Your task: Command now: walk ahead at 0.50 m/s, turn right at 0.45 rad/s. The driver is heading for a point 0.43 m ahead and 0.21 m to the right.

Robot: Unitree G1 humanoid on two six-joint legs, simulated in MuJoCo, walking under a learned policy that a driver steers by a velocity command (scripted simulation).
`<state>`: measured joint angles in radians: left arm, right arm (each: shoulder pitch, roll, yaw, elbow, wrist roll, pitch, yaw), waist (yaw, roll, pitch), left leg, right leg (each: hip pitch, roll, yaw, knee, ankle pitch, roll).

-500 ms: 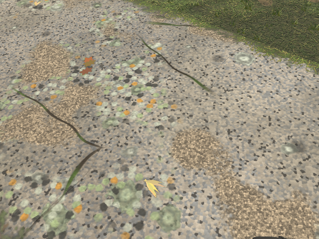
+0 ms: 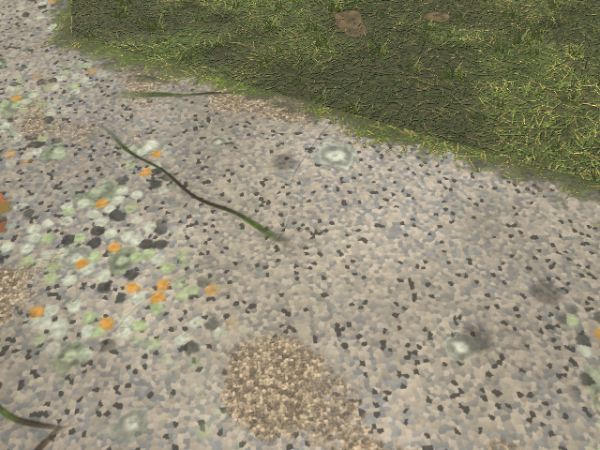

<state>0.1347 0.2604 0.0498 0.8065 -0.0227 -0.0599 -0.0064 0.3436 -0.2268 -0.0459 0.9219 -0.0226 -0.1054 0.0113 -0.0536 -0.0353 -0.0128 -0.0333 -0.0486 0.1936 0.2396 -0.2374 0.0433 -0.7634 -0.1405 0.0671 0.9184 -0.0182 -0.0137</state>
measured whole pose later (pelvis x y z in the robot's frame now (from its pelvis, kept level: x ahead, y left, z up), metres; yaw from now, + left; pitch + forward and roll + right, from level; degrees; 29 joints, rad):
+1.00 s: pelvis +0.44 -0.08 -0.01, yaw -18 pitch +0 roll +1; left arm 0.24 0.22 0.05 0.82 0.02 0.02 0.03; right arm 0.16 -0.19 -0.03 0.81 -0.02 -0.01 0.00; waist -0.01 0.01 0.01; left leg -0.37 -0.02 0.01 0.52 -0.16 0.01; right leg -0.28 -0.03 0.06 0.60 -0.33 0.03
